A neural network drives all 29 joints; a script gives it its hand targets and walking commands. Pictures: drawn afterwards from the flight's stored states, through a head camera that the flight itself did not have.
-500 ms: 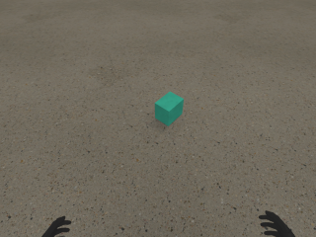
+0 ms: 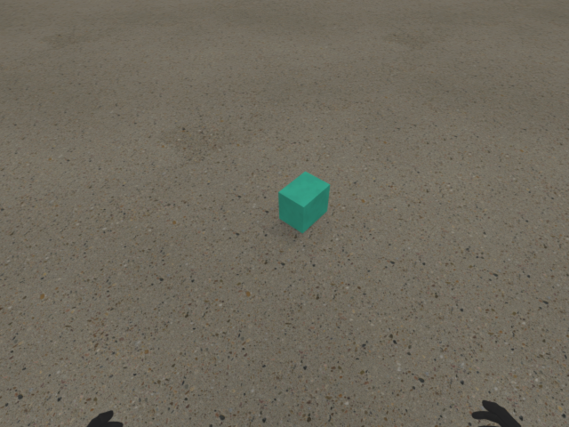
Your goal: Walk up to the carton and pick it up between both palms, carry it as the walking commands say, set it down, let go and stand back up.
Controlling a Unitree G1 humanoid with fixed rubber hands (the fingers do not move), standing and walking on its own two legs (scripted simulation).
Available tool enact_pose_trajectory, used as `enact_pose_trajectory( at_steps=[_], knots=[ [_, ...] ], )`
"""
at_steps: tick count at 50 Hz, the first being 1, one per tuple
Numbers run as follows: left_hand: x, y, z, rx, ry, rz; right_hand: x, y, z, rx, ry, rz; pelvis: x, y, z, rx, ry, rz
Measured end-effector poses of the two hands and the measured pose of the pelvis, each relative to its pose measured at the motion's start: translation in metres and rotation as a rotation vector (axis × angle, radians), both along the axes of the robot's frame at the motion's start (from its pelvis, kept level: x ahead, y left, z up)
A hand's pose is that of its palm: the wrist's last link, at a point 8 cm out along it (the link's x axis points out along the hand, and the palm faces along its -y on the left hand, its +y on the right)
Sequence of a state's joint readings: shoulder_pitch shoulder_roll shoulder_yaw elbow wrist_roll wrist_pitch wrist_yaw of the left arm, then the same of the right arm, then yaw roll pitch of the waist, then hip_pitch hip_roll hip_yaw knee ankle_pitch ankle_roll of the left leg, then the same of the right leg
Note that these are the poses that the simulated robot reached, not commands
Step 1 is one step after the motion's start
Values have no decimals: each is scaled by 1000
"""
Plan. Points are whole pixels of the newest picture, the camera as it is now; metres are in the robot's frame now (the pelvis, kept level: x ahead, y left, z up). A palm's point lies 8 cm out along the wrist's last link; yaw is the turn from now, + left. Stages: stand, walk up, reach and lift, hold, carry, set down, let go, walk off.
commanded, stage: stand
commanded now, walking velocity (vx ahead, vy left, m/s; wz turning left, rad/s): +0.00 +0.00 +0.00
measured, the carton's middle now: (303, 202) +1.23 -0.08 -0.69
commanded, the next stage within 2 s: walk up in 0.92 s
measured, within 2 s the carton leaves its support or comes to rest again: neither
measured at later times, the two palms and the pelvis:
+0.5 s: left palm out of the picture +0.10 +0.31 -0.10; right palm out of the picture +0.10 -0.31 -0.10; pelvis +0.00 +0.00 +0.01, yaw +0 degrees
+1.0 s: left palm out of the picture +0.11 +0.31 -0.10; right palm out of the picture +0.11 -0.31 -0.10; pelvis +0.01 +0.00 +0.01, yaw +0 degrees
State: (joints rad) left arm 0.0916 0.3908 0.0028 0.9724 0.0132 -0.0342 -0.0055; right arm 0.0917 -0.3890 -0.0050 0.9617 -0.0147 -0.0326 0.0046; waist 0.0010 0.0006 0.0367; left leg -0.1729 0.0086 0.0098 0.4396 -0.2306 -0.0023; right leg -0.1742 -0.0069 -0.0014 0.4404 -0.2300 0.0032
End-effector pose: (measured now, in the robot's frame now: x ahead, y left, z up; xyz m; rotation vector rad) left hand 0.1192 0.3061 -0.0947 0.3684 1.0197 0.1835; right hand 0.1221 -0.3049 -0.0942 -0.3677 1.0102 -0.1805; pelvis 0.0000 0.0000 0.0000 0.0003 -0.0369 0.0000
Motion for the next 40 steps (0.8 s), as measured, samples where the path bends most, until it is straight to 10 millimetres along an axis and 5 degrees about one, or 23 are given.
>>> enact_pose_trajectory(
  at_steps=[18, 40],
  knots=[
    [-16, 4, -2, 6, 67, 26, -18, -5, -3, -5, 68, -35, -1, 0, 4, 0, -3, -2],
    [-15, 6, -3, 9, 85, 36, -17, -7, -2, -9, 87, -46, 3, 0, 6, 0, 0, -2]
  ],
)
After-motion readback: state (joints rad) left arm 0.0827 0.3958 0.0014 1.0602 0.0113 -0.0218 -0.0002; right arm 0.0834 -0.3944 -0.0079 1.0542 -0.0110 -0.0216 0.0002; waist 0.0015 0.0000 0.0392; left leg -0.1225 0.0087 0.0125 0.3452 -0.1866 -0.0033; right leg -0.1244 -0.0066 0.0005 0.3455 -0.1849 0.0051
